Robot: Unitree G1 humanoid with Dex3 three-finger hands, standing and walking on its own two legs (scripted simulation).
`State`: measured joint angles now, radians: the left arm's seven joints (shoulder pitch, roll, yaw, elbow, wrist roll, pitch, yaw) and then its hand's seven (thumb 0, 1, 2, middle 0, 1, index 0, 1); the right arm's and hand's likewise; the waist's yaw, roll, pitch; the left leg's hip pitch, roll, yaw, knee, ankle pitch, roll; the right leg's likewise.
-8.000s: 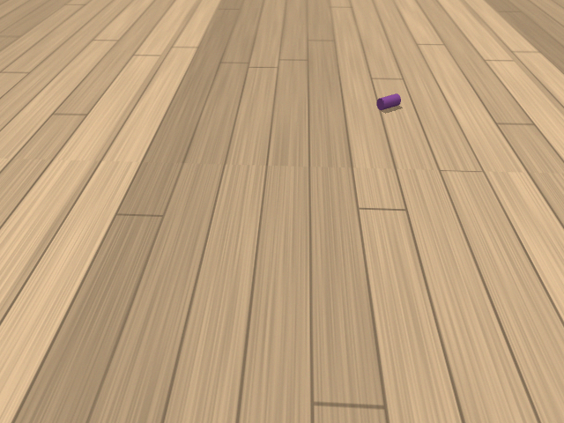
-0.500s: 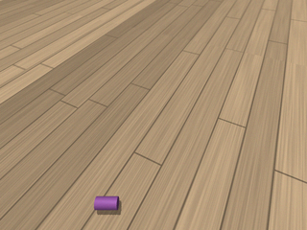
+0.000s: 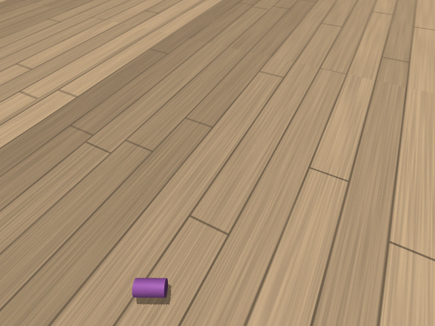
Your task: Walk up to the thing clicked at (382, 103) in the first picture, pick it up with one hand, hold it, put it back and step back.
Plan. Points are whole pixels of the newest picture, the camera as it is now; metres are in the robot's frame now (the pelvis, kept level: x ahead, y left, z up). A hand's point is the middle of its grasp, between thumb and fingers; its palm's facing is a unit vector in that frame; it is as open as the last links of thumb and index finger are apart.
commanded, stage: walk up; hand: left
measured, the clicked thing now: (150, 287) +0.40 +0.33 -0.74
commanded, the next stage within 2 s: stand in 0.06 s
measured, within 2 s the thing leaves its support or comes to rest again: neither
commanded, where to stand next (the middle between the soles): +0.08 +0.05 m, yaw -1 degrees
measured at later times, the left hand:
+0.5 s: hand out of the picture +0.07 +0.24 -0.16, palm faces -0.04 -0.94 -0.33, open 7.4 cm
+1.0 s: hand out of the picture +0.05 +0.24 -0.16, palm faces -0.04 -0.94 -0.34, open 7.4 cm
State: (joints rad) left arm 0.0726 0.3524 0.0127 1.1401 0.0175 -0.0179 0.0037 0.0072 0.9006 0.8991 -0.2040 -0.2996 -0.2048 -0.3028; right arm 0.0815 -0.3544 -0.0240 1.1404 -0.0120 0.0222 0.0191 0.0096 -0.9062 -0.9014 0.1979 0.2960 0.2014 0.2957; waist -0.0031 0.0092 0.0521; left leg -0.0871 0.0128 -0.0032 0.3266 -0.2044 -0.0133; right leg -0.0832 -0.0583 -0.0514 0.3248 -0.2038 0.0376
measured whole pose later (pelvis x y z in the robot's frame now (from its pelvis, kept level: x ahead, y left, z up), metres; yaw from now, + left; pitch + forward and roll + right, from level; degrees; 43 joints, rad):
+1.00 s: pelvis -0.02 -0.01 +0.00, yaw -1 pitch -3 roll +0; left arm 0.12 0.36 0.00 1.13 0.01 0.00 -0.01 0.01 0.90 0.90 -0.20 -0.30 -0.20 -0.30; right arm 0.12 -0.35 0.00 1.14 -0.01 0.00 0.01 0.01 -0.91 -0.90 0.20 0.30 0.20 0.30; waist 0.00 0.00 0.05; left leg -0.09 0.04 0.00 0.31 -0.17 -0.04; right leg -0.10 -0.03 -0.05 0.32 -0.17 0.01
